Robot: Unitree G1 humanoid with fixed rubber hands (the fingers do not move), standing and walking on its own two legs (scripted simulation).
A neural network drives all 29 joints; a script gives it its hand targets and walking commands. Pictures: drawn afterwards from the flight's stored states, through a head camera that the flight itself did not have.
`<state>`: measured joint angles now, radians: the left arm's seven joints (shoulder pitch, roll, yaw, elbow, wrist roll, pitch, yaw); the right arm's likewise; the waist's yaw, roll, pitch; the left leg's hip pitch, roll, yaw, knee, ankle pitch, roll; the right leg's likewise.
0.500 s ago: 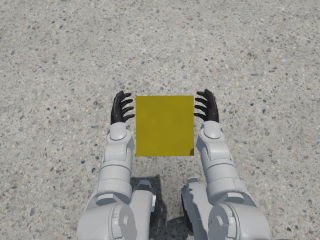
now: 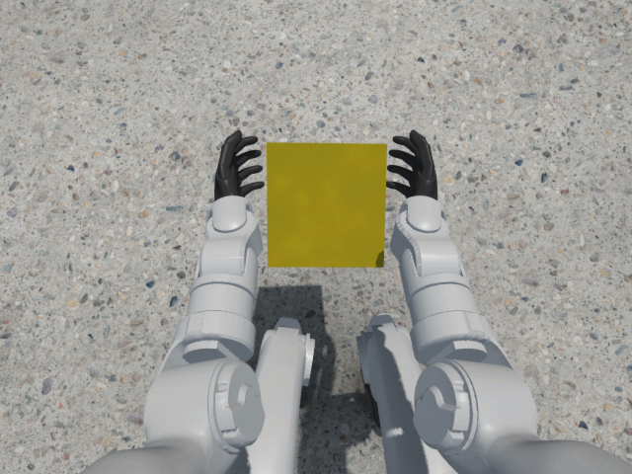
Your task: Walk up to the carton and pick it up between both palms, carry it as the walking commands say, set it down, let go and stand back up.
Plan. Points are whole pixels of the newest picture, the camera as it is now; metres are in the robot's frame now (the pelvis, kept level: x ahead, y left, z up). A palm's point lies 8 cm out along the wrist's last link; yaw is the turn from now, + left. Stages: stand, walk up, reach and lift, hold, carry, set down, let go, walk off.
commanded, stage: set down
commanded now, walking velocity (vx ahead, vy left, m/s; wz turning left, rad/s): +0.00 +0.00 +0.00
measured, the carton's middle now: (323, 203) +0.45 +0.02 -0.18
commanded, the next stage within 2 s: none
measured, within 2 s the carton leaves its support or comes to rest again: neither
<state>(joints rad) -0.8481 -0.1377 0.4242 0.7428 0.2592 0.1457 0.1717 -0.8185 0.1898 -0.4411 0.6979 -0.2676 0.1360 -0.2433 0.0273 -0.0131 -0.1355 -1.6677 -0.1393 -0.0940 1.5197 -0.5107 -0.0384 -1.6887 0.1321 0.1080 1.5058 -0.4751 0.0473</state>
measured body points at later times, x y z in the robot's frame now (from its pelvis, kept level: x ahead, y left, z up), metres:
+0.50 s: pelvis -0.02 +0.01 -0.07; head +0.26 +0.02 +0.28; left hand +0.47 +0.14 -0.17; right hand +0.47 -0.10 -0.17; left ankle +0.08 +0.12 -0.54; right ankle +0.09 -0.12 -0.54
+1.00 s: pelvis -0.03 +0.01 -0.14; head +0.30 +0.02 +0.18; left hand +0.50 +0.14 -0.26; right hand +0.49 -0.10 -0.26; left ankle +0.08 +0.12 -0.54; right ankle +0.09 -0.12 -0.54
